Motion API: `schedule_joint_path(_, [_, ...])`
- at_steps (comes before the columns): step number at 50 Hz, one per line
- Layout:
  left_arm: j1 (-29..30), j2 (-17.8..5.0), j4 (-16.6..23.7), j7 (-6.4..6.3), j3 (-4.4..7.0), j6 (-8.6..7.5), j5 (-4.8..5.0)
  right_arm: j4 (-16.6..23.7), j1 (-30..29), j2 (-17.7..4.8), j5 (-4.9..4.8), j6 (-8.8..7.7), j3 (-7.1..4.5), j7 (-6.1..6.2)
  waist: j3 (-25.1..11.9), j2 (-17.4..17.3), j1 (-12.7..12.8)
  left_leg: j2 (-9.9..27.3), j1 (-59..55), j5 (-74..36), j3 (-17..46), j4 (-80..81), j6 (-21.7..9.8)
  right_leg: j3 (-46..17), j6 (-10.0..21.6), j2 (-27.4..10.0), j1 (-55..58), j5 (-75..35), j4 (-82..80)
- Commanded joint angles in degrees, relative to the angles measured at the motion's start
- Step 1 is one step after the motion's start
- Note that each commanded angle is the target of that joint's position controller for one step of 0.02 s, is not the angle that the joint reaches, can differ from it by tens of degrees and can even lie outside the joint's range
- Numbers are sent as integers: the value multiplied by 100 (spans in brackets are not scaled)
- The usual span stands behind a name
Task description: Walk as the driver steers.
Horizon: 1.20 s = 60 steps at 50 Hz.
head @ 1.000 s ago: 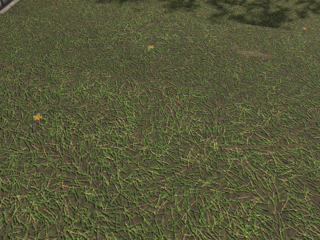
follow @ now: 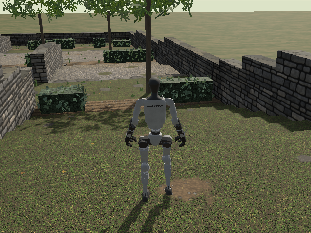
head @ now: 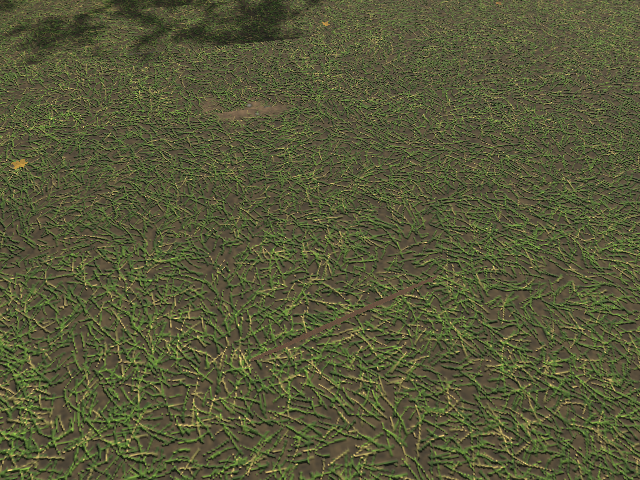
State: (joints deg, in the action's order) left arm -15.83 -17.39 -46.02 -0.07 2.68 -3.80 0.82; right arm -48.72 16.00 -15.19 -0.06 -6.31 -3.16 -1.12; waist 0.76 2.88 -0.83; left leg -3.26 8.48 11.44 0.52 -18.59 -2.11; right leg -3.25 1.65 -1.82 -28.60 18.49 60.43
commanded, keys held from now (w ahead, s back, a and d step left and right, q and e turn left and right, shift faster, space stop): no key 0.24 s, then q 0.40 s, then w+q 0.32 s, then w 0.04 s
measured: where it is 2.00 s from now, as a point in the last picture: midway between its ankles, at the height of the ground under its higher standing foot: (225, 336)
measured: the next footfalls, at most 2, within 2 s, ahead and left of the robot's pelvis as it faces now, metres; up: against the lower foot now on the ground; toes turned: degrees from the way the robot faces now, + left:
right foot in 0.22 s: +0.29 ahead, -0.12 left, +0.00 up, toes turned +1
left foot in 0.66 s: +0.21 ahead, +0.11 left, +0.00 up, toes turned +14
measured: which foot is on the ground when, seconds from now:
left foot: down 0.00-0.24, up 0.26-0.64, down 0.66-1.00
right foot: up 0.00-0.20, down 0.22-0.66, up 0.68-1.00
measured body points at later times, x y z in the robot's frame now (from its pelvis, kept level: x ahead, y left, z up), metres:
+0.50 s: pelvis +0.17 -0.02 -0.01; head +0.21 -0.02 +0.44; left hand +0.31 +0.25 -0.12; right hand +0.28 -0.30 -0.14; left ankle +0.16 +0.12 -0.70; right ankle +0.25 -0.12 -0.75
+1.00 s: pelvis +0.26 +0.04 +0.01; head +0.27 +0.08 +0.46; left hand +0.34 +0.36 -0.10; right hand +0.39 -0.23 -0.09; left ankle +0.17 +0.10 -0.75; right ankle +0.43 -0.10 -0.70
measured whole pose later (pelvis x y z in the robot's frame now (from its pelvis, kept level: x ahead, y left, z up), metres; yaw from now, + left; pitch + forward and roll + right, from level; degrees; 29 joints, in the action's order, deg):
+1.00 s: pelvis +0.26 +0.04 +0.01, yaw +21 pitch +2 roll -3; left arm -3.1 -18.7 -46.5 0.6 5.7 -4.1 0.7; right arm -45.0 22.1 -16.1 -1.0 -2.4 -3.3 1.8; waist 0.2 1.6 -2.9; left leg -1.2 5.5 13.3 8.0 -16.9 -3.2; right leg -4.5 -3.4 -1.2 -30.2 3.9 35.5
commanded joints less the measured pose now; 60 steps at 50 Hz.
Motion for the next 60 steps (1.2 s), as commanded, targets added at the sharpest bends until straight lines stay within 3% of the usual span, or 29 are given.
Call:
schedule_joint_path(1, [318, -242, 554, 27, 39, -92, -108, 279, -199, -823, -10, -44, -132, 43, 232, -826, 55, 1474, -275, -2904, 1022, 845, -1032, 96, -229, -309, -918, -362, -652])
schedule_joint_path(4, [803, -25, 730, 80, -64, -135, -117, 178, -70, -966, -39, 50, -137, 116, -7, -861, -90, 1082, 104, -3811, 286, 717, -794, 448, -289, -16, 25, -1623, -2111])
schedule_joint_path(7, [1086, -183, 835, 141, -11, -120, -85, 13, 224, -1031, -85, 129, -117, 150, -161, -887, -130, 1211, -185, -3502, 355, 502, -667, 312, -167, 186, 506, -2327, -2842])
schedule_joint_path(9, [937, -378, 818, 163, 63, -121, -115, -16, 131, -1064, -113, 180, -118, 171, -248, -881, 70, 1360, -427, -3407, 488, 136, -540, 156, 18, 188, 778, -2250, -3078])
schedule_joint_path(11, [236, -643, 580, 123, 191, -133, -191, -10, 76, -1002, -95, 226, -86, 181, -585, -649, 460, 1076, -380, -3580, 370, -879, -296, 243, 272, 250, 1848, -2862, -3546])
schedule_joint_path(12, [-181, -991, 547, 67, 262, -124, -258, 70, 258, -826, 34, 214, -4, 175, -1146, -117, 543, 730, 158, -2415, 165, -1955, -38, -378, 552, -479, 2967, -5044, -3258])
schedule_joint_path(13, [-259, -995, 567, 24, 198, -33, -372, -80, 1313, -189, 82, 220, 214, 118, -2080, 1081, 170, 204, 1454, 1328, 167, -3826, 313, -1946, 1685, -2047, 4539, -6640, -2990])
schedule_joint_path(14, [-353, -463, 555, 62, 82, 50, -258, -288, 1402, -469, -41, 283, 172, 90, -2516, 846, 334, 171, 1538, 3010, 693, -4446, 401, -2349, 1895, -2170, 4356, -6149, -3170])
schedule_joint_path(15, [28, -446, 584, 89, 68, 90, -139, -165, 960, -902, -167, 364, 43, 99, -1777, 472, 335, 350, 1866, 2941, 726, -4755, 436, -1916, 1658, -1920, 3656, -4999, -3457])
schedule_joint_path(17, [810, -350, 640, 72, 27, 106, -136, -33, 388, -845, -140, 594, -7, 248, -787, 105, 124, 643, 1978, 2433, 545, -4423, 551, -1274, 1260, -1539, 2332, -3238, -4020])
schedule_joint_path(19, [1220, -537, 606, 30, 110, 129, -238, -11, 511, -761, -85, 824, -34, 368, -449, 484, -130, 659, 1362, 1897, 285, -4076, 686, -762, 1170, -1263, 1255, -2251, -4483])
schedule_joint_path(22, [1265, -626, 544, -87, 186, 168, -218, 107, 490, -680, -55, 902, -73, 411, -503, 442, -121, 694, 1280, 1518, 88, -3931, 678, -395, 1330, -1359, 1094, -1928, -4656])
schedule_joint_path(28, [1315, -722, 397, -231, 262, 314, -151, 511, -101, -663, -49, 908, -109, 272, -510, 331, 20, 811, 1149, 980, -131, -2998, 451, 22, 1277, -1550, 1392, -1384, -4675])
schedule_joint_path(32, [1377, -753, 316, -220, 294, 437, 36, 488, 257, -726, -30, 894, -201, 127, -529, 217, -263, 515, 348, 247, -450, -1447, 69, 432, 786, -1397, 1451, -1230, -3907])
schedule_joint_path(33, [1120, -566, 209, -198, 274, 469, 66, 425, 488, -893, -13, 892, -275, 132, -435, -229, -281, 581, -27, 2, -63, -788, -187, 760, 371, -1086, 1031, -217, -3245])
schedule_joint_path(34, [1011, -187, 291, -130, 190, 475, -106, 501, 628, -1459, -45, 895, -412, 240, -247, -1836, -124, 1886, -526, -425, 1906, -58, -793, 1429, -272, -289, -298, 1328, -1459])
schedule_joint_path(35, [1689, -343, 655, -128, 243, 402, -138, 650, 642, -1874, 45, 770, -465, 200, -89, -1931, -335, 2463, -256, 1199, 3500, 569, -1703, 547, -321, 385, -1352, 1893, -538])
schedule_joint_path(36, [1960, -598, 719, -105, 318, 326, -25, 710, 468, -1609, 127, 602, -411, 168, 52, -1357, -372, 2310, -228, 2552, 3465, 950, -1603, 9, -166, 138, -1641, 1329, -214])
schedule_joint_path(37, [1820, -753, 657, -89, 393, 265, 54, 731, 214, -1426, 68, 477, -361, 179, 220, -1282, -178, 2159, -250, 2905, 3193, 1032, -1289, -80, -50, 3, -1762, 660, -299])
schedule_joint_path(39, [1618, -753, 438, -108, 441, 171, -60, 742, 62, -1153, -75, 403, -272, 244, 179, -1155, -77, 1851, -453, 2367, 2659, 1014, -940, -115, -120, -119, -1648, -154, -590])
schedule_joint_path(40, [1642, -671, 413, -75, 436, 109, -79, 728, 171, -1071, -63, 384, -236, 274, 100, -1092, -72, 1700, -513, 2013, 2450, 1021, -883, -91, -161, -78, -1487, -502, -698])
schedule_joint_path(43, [1739, -497, 375, -5, 405, -46, -70, 690, 471, -1076, -43, 305, -246, 322, -21, -941, -141, 1507, -830, 980, 2035, 980, -873, -59, -306, 25, -1347, -1226, -1373])
schedule_joint_path(48, [2079, -361, 477, 68, 316, -151, -8, 669, 645, -1224, -102, 328, -313, 332, 171, -1146, -306, 1325, -455, 628, 1850, 868, -921, -39, -557, 167, -769, -1519, -2578])
schedule_joint_path(53, [2279, -400, 567, 212, 209, -304, 32, 563, 843, -1179, -110, 362, -296, 285, 264, -1134, -493, 1468, -360, 367, 1921, 607, -945, 124, -452, 131, -154, -1468, -3234])
schedule_joint_path(55, [2081, -555, 543, 238, 231, -361, 44, 548, 817, -1175, -102, 382, -293, 257, 244, -1263, -382, 1572, -453, -58, 2051, 437, -909, 204, -280, 150, 171, -1247, -3373])
schedule_joint_path(57, [1449, -689, 349, 219, 296, -397, 10, 564, 724, -1058, -104, 413, -250, 248, 24, -1257, -32, 1422, -425, -935, 1937, -78, -765, 378, -25, 252, 1046, -1306, -3729])
schedule_joint_path(58, [778, -880, 185, 177, 381, -410, -24, 595, 687, -880, -65, 404, -183, 245, -438, -1121, 281, 1136, -150, -1516, 1666, -892, -592, 143, 217, 28, 2070, -1348, -3679])
schedule_joint_path(59, [-252, -1237, 44, 143, 458, -406, -83, 752, 597, -588, 44, 392, -64, 254, -1289, -321, 706, 711, 709, -754, 1190, -2650, -349, -959, 616, -979, 3528, -1187, -3585])
schedule_joint_path(60, [-726, -1688, -212, 208, 588, -347, -101, 942, 1086, -313, -121, 283, 3, 268, -1620, 1689, 429, -153, 2677, 1946, 749, -4353, 22, -3506, 1407, -1974, 4812, 133, -4303])
Keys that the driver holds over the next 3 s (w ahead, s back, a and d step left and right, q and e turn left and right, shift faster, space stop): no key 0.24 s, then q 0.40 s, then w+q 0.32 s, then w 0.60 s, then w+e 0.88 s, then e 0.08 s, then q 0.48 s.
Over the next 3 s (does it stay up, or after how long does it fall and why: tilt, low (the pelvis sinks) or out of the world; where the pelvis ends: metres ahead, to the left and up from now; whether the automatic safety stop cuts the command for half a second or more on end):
stays up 1.29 0.30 -0.20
